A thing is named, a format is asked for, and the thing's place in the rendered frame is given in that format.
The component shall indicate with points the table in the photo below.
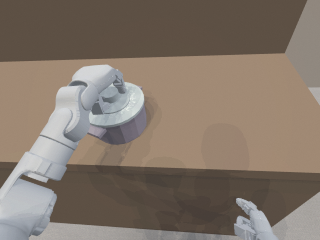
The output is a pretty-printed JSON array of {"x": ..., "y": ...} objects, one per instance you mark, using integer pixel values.
[{"x": 227, "y": 114}]

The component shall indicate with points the robot right hand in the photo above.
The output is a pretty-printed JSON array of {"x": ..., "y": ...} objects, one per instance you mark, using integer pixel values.
[{"x": 258, "y": 223}]

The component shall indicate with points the robot left upper arm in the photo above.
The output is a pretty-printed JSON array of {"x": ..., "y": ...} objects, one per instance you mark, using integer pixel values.
[{"x": 25, "y": 210}]

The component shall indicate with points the pot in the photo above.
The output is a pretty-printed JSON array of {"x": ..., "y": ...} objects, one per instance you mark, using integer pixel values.
[{"x": 124, "y": 133}]

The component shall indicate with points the lid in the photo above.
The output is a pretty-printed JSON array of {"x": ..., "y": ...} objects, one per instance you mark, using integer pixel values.
[{"x": 127, "y": 107}]

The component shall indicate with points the robot left hand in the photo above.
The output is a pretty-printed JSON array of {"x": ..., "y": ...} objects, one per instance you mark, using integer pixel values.
[{"x": 102, "y": 76}]

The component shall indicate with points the knob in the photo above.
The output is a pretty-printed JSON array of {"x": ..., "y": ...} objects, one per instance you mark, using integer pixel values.
[{"x": 111, "y": 94}]

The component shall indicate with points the robot left forearm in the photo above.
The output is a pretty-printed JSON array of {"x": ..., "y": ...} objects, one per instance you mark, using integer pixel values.
[{"x": 67, "y": 125}]

